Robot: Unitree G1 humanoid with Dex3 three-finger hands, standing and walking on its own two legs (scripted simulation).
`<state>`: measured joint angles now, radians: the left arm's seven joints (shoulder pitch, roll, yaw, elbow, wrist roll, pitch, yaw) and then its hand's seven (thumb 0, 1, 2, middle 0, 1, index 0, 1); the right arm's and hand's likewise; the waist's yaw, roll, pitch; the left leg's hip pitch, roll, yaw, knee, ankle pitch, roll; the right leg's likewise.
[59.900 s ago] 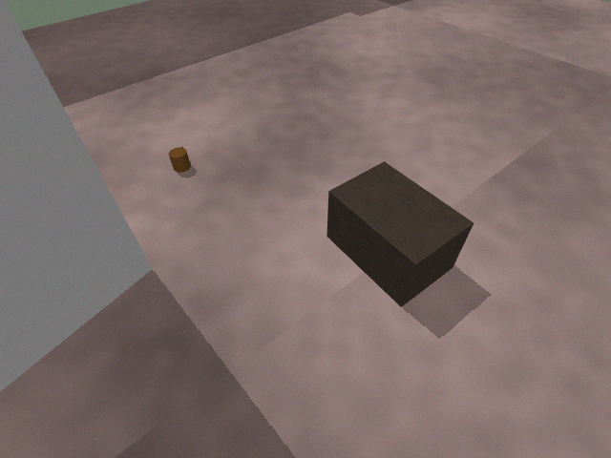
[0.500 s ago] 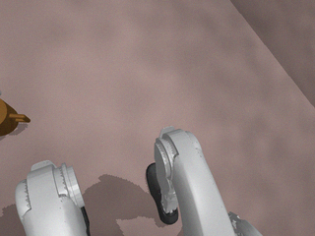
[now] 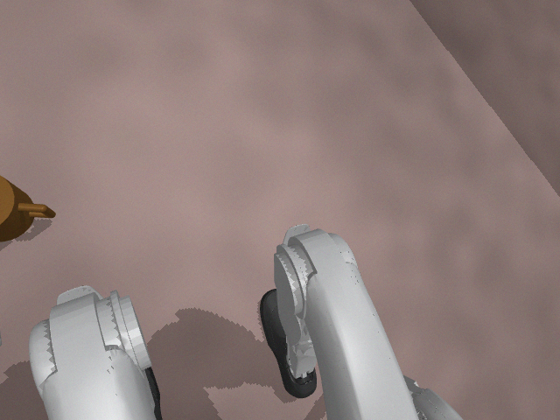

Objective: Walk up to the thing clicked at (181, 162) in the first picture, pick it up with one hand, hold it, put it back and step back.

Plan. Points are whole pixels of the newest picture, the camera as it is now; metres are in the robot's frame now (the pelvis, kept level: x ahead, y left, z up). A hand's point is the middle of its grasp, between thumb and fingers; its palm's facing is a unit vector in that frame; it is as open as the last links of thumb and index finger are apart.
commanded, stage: open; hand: left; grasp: from above
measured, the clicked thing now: (2, 208) +0.44 +0.30 -0.26
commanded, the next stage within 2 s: withdraw in 0.22 s
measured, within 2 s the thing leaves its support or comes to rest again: neither
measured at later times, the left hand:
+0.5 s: hand out of the picture +0.45 +0.32 -0.21, palm faces -0.42 -0.13 -0.90, open 14.3 cm
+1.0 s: hand out of the picture +0.43 +0.34 -0.04, palm faces -0.51 -0.13 -0.85, open 14.1 cm
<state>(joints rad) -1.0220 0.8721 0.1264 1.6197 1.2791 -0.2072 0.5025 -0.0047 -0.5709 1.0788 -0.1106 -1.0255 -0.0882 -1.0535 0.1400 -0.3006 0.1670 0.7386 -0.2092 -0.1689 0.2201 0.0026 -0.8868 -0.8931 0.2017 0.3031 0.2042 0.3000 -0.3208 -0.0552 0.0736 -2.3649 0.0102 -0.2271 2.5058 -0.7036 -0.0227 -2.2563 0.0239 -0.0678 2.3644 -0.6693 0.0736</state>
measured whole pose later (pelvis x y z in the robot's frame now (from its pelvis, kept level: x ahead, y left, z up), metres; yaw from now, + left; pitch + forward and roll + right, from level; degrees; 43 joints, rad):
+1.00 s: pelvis -0.01 -0.01 +0.08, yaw +5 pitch +34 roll -8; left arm -0.96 0.76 0.00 1.22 1.11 -0.19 0.05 0.00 -0.54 1.02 -0.09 -1.03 -0.09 -1.04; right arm 0.17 -0.31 0.06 0.66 -0.08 0.01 0.11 0.00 -0.91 -0.90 0.20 0.30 0.20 0.30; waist -0.19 0.02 -0.09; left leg -2.17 0.02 -0.14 2.23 -0.66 -0.02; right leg -2.10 -0.01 -0.03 2.14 -0.65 0.06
